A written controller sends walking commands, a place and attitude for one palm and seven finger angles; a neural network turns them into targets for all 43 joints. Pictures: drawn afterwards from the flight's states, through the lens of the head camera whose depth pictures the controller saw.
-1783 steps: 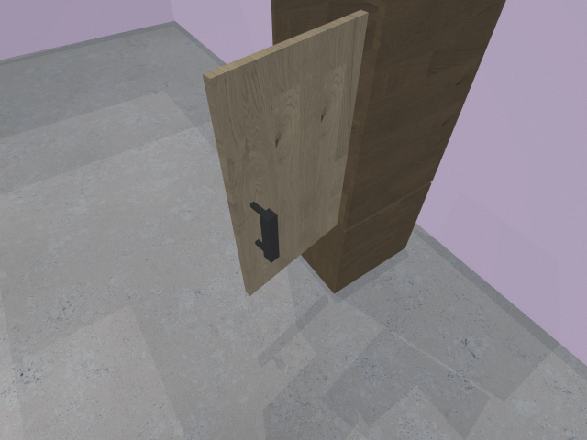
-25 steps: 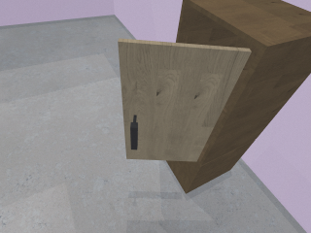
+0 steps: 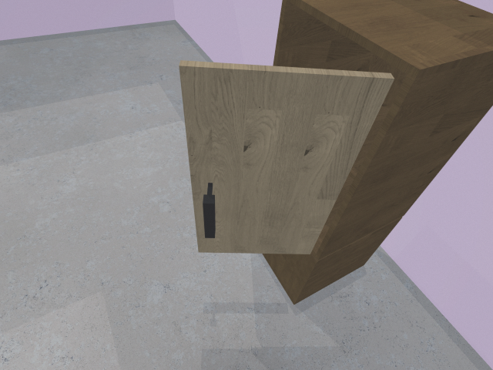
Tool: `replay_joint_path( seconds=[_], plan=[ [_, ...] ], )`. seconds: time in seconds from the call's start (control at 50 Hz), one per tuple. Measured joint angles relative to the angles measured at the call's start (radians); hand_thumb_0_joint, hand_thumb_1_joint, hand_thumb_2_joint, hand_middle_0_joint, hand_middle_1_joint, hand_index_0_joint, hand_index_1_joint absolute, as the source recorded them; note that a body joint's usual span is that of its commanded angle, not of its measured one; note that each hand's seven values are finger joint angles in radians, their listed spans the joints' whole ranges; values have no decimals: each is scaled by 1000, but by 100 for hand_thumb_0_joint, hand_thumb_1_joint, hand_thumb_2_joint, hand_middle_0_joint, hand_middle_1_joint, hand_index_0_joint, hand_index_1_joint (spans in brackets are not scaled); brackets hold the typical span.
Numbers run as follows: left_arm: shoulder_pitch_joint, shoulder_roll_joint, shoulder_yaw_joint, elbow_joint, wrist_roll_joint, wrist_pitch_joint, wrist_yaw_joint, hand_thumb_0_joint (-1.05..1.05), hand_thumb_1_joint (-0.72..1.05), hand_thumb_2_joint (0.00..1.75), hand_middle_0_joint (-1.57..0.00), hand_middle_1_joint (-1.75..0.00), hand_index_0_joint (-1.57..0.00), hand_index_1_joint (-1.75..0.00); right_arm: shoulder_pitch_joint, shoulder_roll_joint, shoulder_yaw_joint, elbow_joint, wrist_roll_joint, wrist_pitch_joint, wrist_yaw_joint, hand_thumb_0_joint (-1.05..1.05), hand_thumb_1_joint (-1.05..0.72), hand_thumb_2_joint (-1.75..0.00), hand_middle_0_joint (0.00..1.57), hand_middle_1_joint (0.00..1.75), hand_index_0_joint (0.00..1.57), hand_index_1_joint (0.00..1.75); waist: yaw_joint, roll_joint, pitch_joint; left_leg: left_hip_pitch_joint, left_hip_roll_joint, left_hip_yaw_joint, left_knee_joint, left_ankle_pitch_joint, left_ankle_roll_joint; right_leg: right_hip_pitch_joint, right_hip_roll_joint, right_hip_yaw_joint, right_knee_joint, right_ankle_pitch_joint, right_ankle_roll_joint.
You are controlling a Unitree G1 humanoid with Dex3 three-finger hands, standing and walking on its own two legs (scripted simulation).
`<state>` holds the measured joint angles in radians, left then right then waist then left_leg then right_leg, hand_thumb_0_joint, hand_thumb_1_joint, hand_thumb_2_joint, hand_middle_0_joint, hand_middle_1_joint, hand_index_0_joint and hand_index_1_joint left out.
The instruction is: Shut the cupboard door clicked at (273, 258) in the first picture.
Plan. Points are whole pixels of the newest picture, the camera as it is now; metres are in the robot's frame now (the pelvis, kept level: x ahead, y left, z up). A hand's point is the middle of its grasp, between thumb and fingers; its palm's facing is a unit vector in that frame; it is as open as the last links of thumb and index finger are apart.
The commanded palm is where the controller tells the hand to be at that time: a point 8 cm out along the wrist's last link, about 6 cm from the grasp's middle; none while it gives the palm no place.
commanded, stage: look again from close up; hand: left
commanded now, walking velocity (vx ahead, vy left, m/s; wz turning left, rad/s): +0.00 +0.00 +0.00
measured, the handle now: (210, 210) +0.47 +0.11 -0.10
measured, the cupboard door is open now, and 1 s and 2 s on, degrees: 63 63 63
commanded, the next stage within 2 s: shuffle to correct the standing spot in 0.18 s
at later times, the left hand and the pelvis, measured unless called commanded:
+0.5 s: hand out of the picture -0.01 +0.14 -0.18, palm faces +0.02 -0.99 -0.15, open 7.3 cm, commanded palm none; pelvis +0.01 -0.02 +0.00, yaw +1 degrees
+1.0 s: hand out of the picture +0.00 +0.05 -0.20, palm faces +0.12 -0.99 -0.08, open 7.3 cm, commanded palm none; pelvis +0.05 -0.08 -0.01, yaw +2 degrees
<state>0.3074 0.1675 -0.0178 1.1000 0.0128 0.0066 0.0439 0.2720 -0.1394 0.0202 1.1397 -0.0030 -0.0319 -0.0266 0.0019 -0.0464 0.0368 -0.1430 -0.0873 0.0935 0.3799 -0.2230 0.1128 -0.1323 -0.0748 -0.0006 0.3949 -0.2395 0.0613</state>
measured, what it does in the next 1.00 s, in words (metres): shifts its weight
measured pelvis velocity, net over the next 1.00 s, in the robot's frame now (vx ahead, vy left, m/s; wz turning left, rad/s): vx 0.05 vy -0.08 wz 0.04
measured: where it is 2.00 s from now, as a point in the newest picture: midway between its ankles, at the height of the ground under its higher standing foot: outside the picture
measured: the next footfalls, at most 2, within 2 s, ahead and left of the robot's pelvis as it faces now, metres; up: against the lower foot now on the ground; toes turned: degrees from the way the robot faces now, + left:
none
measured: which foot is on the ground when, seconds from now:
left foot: down 0.00-1.00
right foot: down 0.00-1.00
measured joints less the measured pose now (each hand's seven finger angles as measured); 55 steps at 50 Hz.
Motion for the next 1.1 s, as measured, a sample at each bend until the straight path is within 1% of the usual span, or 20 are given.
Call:
replay_joint_path(
  seconds=[0.22,0.36,0.52,0.62,0.74,0.76,0.8,0.84,0.86,0.88,0.9,0.92,0.94,0.96,1.0,1.04,1.1],
  plan=[
    [10,-13,-1,4,1,-3,1,0,91,89,-20,-30,-20,-29,3,1,-4,-1,0,-1,-2,0,-91,-90,20,30,20,29,2,1,-6,3,5,2,-6,2,-7,-2,5,2,1,0,-2],
    [12,-15,1,5,1,-5,1,0,91,89,-20,-30,-20,-29,8,6,-5,1,-1,-1,-3,0,-91,-90,20,30,20,29,-2,3,-6,1,10,-2,-6,1,-14,-5,10,-1,5,-4,-7],
    [21,-8,11,5,8,6,-6,0,91,89,-19,-30,-20,-29,35,33,-16,6,-7,9,-8,0,-91,-90,20,30,20,29,-15,-10,-19,-19,14,-27,23,-20,-29,-29,13,-26,59,-50,-38],
    [30,-9,24,-6,11,10,-11,0,91,89,-19,-30,-20,-29,50,41,-24,10,-13,14,-18,0,-91,-90,20,30,20,29,-16,-5,-21,-41,36,-44,68,-53,-53,-38,33,-44,87,-79,-48],
    [48,-26,39,-36,12,11,-17,0,91,89,-19,-30,-20,-29,48,25,-36,5,-13,21,-27,0,-91,-90,20,30,20,29,-13,28,-15,-82,94,-70,167,-114,-92,-37,90,-71,101,-105,-89],
    [52,-28,41,-42,13,11,-17,0,91,89,-19,-30,-20,-29,46,21,-38,2,-13,24,-28,0,-91,-90,20,30,20,29,-13,30,-14,-98,106,-65,203,-128,-90,-37,99,-78,107,-112,-97],
    [57,-32,44,-53,15,12,-16,0,91,89,-19,-30,-20,-29,39,17,-42,-5,-13,33,-32,0,-91,-90,20,30,20,29,-11,29,-9,-146,123,-52,324,-214,-87,-32,113,-98,114,-125,-114],
    [59,-36,47,-61,20,12,-14,0,91,89,-20,-30,-20,-29,22,13,-46,-12,-11,41,-34,0,-91,-90,20,30,20,29,0,23,2,-193,130,-40,436,-283,-90,-23,123,-112,113,-131,-127],
    [61,-40,47,-62,20,11,-11,0,91,89,-20,-30,-20,-29,10,11,-47,-16,-10,42,-34,0,-91,-90,20,30,20,29,7,18,7,-207,129,-34,459,-296,-92,-17,127,-115,111,-133,-130],
    [64,-44,45,-59,19,7,-9,0,91,89,-20,-30,-20,-29,-3,9,-46,-21,-9,41,-34,0,-91,-90,20,30,20,29,12,14,12,-211,128,-27,452,-290,-95,-10,131,-116,108,-134,-130],
    [69,-48,41,-54,17,4,-6,0,91,89,-20,-30,-20,-29,-18,6,-44,-26,-7,38,-34,0,-91,-90,20,30,20,29,17,11,15,-204,126,-21,409,-259,-97,-5,134,-114,108,-136,-129],
    [75,-52,37,-47,12,0,-5,0,91,89,-20,-30,-20,-29,-32,4,-40,-32,-6,33,-32,0,-91,-90,20,30,20,29,18,10,17,-182,123,-17,330,-189,-98,-1,138,-111,114,-141,-126],
    [80,-56,31,-37,6,-3,-5,0,91,89,-20,-30,-20,-29,-45,3,-38,-37,-5,24,-32,0,-91,-90,20,30,20,29,18,10,18,-159,123,-16,263,-88,-91,3,142,-108,125,-150,-122],
    [80,-56,27,-25,2,-3,-4,0,91,89,-20,-30,-20,-29,-60,8,-37,-36,-4,17,-36,0,-92,-90,20,30,20,29,17,-4,22,-142,117,-8,250,-69,-80,12,135,-101,133,-159,-117],
    [77,-57,20,-8,-1,1,3,0,91,89,-20,-30,-20,-29,-77,15,-30,-41,0,8,-37,0,-92,-90,20,30,20,29,21,-24,15,-110,103,7,224,-93,-65,37,123,-86,110,-154,-113],
    [67,-61,14,-2,-2,1,6,0,91,89,-20,-30,-20,-29,-90,19,-23,-49,5,3,-38,0,-93,-90,20,30,20,29,24,-26,6,-86,93,13,182,-93,-60,56,116,-80,70,-134,-103],
    [44,-63,10,-19,-2,-7,8,0,91,89,-20,-30,-20,-29,-111,24,-18,-67,7,4,-36,0,-92,-90,20,30,20,29,27,-17,4,-74,83,18,127,-60,-58,59,107,-76,34,-104,-93]
  ],
)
